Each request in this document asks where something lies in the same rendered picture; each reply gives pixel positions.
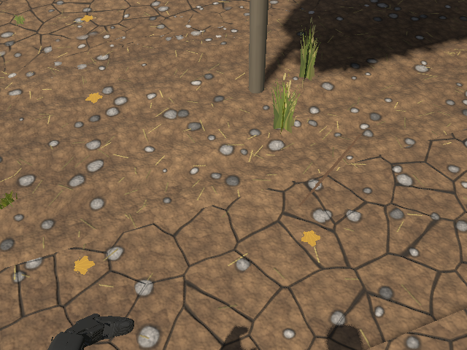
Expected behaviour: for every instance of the left robot hand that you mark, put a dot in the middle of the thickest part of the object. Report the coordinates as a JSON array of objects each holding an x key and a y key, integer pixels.
[{"x": 90, "y": 330}]

